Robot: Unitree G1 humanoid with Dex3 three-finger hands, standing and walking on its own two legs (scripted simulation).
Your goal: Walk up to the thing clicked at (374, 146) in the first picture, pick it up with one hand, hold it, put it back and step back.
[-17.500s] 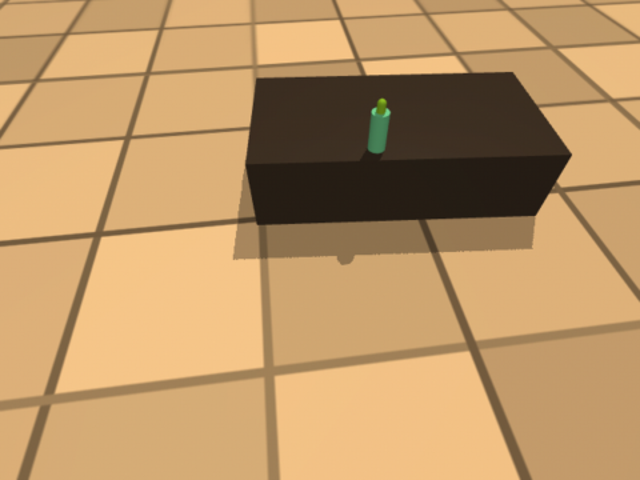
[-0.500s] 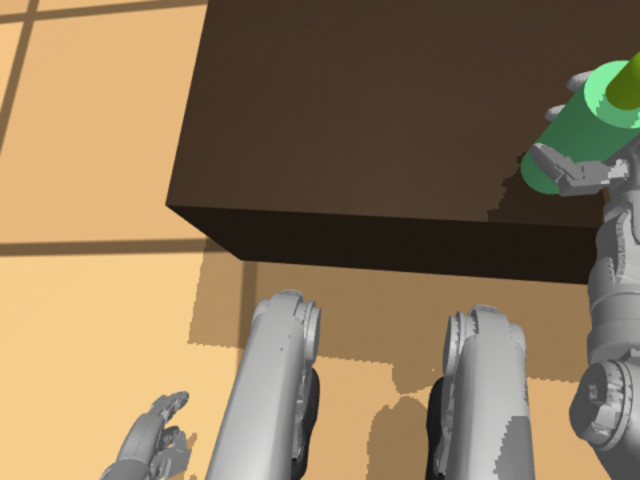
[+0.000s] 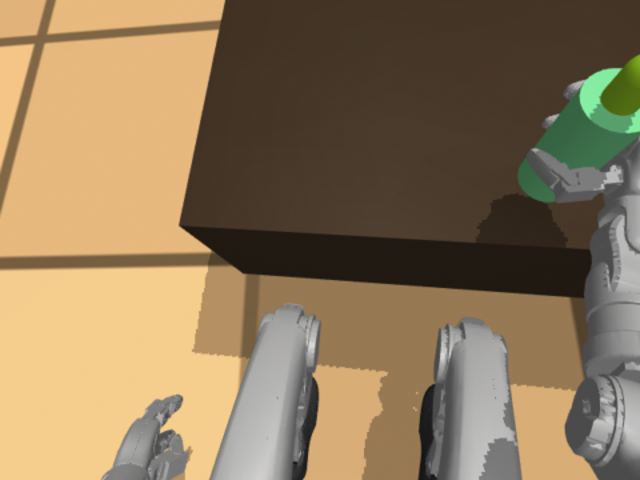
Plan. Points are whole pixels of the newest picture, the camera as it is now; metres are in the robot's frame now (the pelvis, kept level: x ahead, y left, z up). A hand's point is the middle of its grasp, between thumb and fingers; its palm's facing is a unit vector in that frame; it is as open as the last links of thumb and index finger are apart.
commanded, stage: settle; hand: right
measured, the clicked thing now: (588, 132) +0.49 -0.21 +0.04
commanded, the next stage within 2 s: lift in 0.78 s
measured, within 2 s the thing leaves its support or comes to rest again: neither
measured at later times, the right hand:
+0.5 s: hand (608, 122) +0.49 -0.22 +0.05, palm faces +0.14 +0.99 -0.03, open 9.2 cm
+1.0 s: hand (620, 112) +0.48 -0.22 +0.08, palm faces +0.14 +0.99 -0.02, open 9.2 cm
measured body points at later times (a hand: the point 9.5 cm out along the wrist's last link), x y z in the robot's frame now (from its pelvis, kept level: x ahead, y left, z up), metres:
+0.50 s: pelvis +0.01 -0.01 +0.04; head +0.21 -0.03 +0.45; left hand +0.13 +0.27 -0.08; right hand +0.48 -0.27 +0.06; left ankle +0.08 +0.13 -0.42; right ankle +0.08 -0.15 -0.42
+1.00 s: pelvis +0.02 -0.01 +0.07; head +0.20 -0.03 +0.48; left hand +0.14 +0.26 -0.06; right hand +0.47 -0.27 +0.08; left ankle +0.08 +0.13 -0.42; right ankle +0.08 -0.15 -0.42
